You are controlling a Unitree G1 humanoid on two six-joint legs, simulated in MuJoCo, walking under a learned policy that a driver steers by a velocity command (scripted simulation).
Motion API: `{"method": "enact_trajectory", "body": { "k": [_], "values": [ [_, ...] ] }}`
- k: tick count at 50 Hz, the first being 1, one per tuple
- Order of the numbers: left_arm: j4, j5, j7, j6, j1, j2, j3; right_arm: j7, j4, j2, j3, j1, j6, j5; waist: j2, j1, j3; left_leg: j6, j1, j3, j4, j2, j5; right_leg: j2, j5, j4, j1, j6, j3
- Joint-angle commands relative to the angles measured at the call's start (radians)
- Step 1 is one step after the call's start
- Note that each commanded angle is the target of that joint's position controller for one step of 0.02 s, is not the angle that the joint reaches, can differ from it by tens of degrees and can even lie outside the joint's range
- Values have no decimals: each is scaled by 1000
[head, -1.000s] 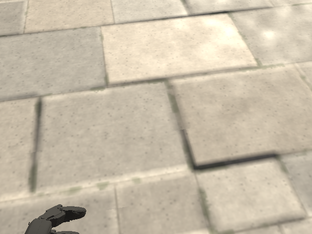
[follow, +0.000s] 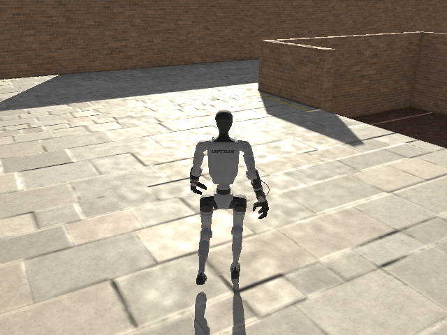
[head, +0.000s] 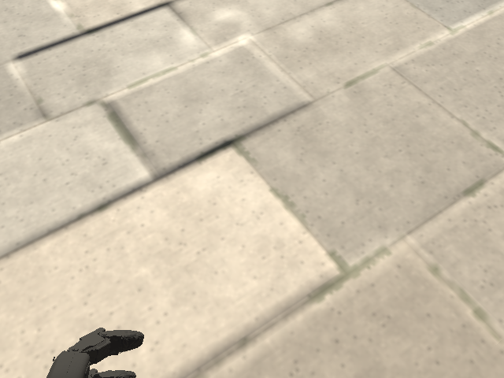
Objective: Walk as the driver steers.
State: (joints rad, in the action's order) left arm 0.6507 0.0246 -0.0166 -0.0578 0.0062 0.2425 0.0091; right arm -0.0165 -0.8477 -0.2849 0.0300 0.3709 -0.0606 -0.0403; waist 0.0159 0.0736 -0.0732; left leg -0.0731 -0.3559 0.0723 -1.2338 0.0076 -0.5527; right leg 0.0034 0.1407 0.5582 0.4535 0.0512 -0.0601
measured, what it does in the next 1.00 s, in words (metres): walks ahead, turning left: left foot, then right foot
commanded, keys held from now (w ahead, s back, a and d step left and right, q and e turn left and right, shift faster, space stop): q+shift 0.78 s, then shift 0.12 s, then e+shift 0.10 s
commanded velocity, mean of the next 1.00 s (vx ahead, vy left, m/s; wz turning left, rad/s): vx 0.06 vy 0.00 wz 0.78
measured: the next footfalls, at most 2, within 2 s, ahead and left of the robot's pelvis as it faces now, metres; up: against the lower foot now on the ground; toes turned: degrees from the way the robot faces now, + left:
left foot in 0.30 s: +0.20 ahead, +0.17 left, +0.00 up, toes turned +20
right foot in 0.78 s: +0.31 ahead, +0.00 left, +0.00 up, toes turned +51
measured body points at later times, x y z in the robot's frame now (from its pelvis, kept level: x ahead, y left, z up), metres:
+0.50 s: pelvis +0.12 +0.06 +0.01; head +0.16 +0.11 +0.45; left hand +0.19 +0.39 -0.10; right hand +0.37 -0.16 -0.07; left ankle +0.16 +0.16 -0.73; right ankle +0.19 -0.10 -0.65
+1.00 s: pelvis +0.18 +0.03 +0.02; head +0.21 +0.04 +0.46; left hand +0.05 +0.31 -0.08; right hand +0.51 -0.03 -0.07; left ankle +0.05 +0.12 -0.66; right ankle +0.28 -0.03 -0.73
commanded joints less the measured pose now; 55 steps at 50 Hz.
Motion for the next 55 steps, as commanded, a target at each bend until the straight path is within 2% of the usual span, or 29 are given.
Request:
{"method": "enact_trajectory", "body": {
  "k": [1, 2, 4, 7, 11, 14, 15, 16, 17, 18, 19, 20, 21, 23, 28, 35, 38, 39, 40, 41, 42, 43, 45, 47, 49, 50, 51, 53, 55],
  "values": [
    [-16, -11, 13, -4, 96, 128, -63, -22, 60, -102, 46, 106, 46, 4, 54, -41, 224, -38, -213, -2, -50, 88, 69, -329, -701, -184, -359, 222, 204],
    [-14, -6, 14, -6, 58, 120, -66, -26, 75, -73, 45, 106, 65, 4, 72, -19, 200, -46, -186, -17, -19, 99, 79, -334, -644, -226, -278, 225, 163],
    [-4, -2, 25, -8, 6, 135, -78, -30, 131, -59, 48, 33, 83, 11, 86, -9, 153, -45, -182, -34, 101, 122, 153, -334, -564, -283, -191, 214, 81],
    [9, -7, 50, 0, -23, 147, -90, -5, 165, -47, 49, -23, 82, 20, 86, -17, 179, -2, -95, -65, 312, 120, 404, -294, -468, -278, -199, 174, -54],
    [35, -42, 47, 18, -12, 172, -106, 33, 215, -96, 70, -100, 106, 22, 80, -36, 152, 54, -51, -111, 465, 98, 428, -322, -323, -220, -262, 130, -107],
    [55, -67, 40, 31, -4, 179, -116, 39, 240, -125, 95, -89, 115, 25, 50, -10, 129, 122, 32, -161, 610, 47, 410, -321, -250, -68, -276, 51, -144],
    [72, -64, 34, 36, 38, 157, -115, 28, 226, -161, 115, -25, 112, 35, -23, 11, 141, 163, 135, -138, 685, 17, 490, -270, -212, 90, -235, 4, -169],
    [56, -29, 28, 42, 79, 143, -112, 6, 239, -299, 153, 14, 104, 37, -315, 0, 106, 261, 254, 166, 789, 178, 1052, -135, 182, 416, -24, -88, -218],
    [5, -2, 30, 47, 79, 120, -100, 10, 284, -348, 147, -30, 84, 72, -394, -59, 226, 471, 387, 566, 844, 329, 928, 32, 573, 688, 232, -138, -28],
    [13, -12, 30, 49, 39, 163, -107, 30, 299, -306, 139, -42, 60, 64, -211, -12, 297, 460, 383, 560, 900, 334, 743, 16, 536, 749, 258, -114, 130],
    [0, -32, 35, 46, 0, 161, -108, 31, 300, -282, 131, -72, 44, 50, -149, -28, 246, 411, 343, 494, 910, 294, 637, 7, 445, 733, 279, -85, 154],
    [17, -22, 46, 45, 3, 156, -110, 24, 303, -248, 124, -118, 45, 26, -73, -56, 202, 351, 293, 426, 908, 243, 553, -17, 362, 673, 279, -77, 168],
    [19, -11, 56, 45, 4, 172, -115, 9, 316, -220, 115, -169, 55, 15, -89, -76, 188, 319, 235, 385, 907, 215, 523, -28, 301, 604, 250, -76, 180],
    [31, -13, 51, 45, 15, 163, -117, -14, 346, -196, 108, -206, 72, 29, -121, -94, 210, 290, 183, 338, 901, 157, 554, 1, 231, 540, 167, -89, 174],
    [44, -28, 44, 45, 6, 118, -103, -37, 362, -214, 121, -187, 92, 26, -119, -75, 228, 275, 185, 381, 882, 114, 480, 58, 184, 306, 113, -127, 199],
    [47, -36, 25, 26, 21, 149, -117, -25, 388, -210, 123, -219, 114, 27, -200, -51, 188, 252, 132, 515, 865, 75, 362, 79, 179, 80, -29, -105, 220],
    [72, -36, 18, 17, 112, 175, -135, -19, 402, -200, 117, -259, 120, 11, -181, -96, 183, 205, 57, 525, 801, 12, 310, 43, 44, -171, -224, -72, 197],
    [72, -26, 23, 24, 128, 222, -148, -16, 396, -153, 103, -204, 123, 10, -53, -72, 218, 159, -41, 436, 660, -62, 63, -117, 34, -232, -359, -14, 309],
    [65, 2, 28, 37, 110, 287, -154, -15, 417, -133, 96, -197, 118, 3, 242, -36, 171, 101, -215, 173, 424, -213, -62, -299, -33, -300, -359, 129, 554],
    [36, 24, 30, 30, 73, 239, -145, -8, 405, -219, 119, -177, 101, 30, 232, -31, 148, 57, -248, 166, 196, -141, -34, -380, -44, -310, -282, 209, 649],
    [11, 12, 39, 31, 18, 189, -129, -2, 374, -253, 129, -161, 99, 31, 159, -16, 130, 39, -231, 144, 103, -108, 32, -342, -44, -283, -250, 194, 544],
    [1, -4, 46, 37, -7, 160, -119, -3, 344, -236, 125, -149, 105, 31, 104, -19, 108, 25, -220, 126, 54, -99, 87, -268, -14, -265, -235, 154, 440],
    [6, -23, 56, 47, 22, 158, -107, -3, 333, -170, 101, -145, 111, 33, 70, -44, 82, 3, -255, 91, -38, -99, 133, -227, -80, -254, -252, 149, 363],
    [26, -17, 51, 55, 91, 162, -101, -8, 350, -115, 73, -201, 102, 30, 81, -83, 91, -7, -227, 72, 50, -99, 119, -197, -157, -248, -286, 166, 330],
    [37, -17, 38, 54, 93, 128, -83, -10, 346, -54, 45, -210, 93, 48, 121, -77, 129, -17, -122, 50, 293, -45, 96, -167, -146, -231, -312, 151, 302],
    [36, -23, 29, 58, 80, 133, -82, -8, 342, -28, 33, -214, 90, 57, 160, -77, 130, -23, -33, 1, 436, -25, 71, -144, -131, -235, -285, 138, 288],
    [39, -31, 24, 65, 108, 179, -98, -8, 340, -42, 39, -235, 86, 52, 204, -99, 109, -30, 3, -39, 525, -43, 50, -137, -137, -228, -276, 141, 311],
    [41, -47, 22, 74, 158, 256, -124, -14, 318, -100, 63, -220, 81, 31, 211, -109, 104, -24, 48, -50, 683, -82, 155, -159, -192, -196, -302, 150, 389],
    [32, -72, 25, 72, 151, 256, -128, -19, 287, -116, 73, -156, 74, 25, 186, -68, 123, 27, 176, -26, 900, -80, 318, -150, -231, -168, -271, 119, 445]
  ]
}}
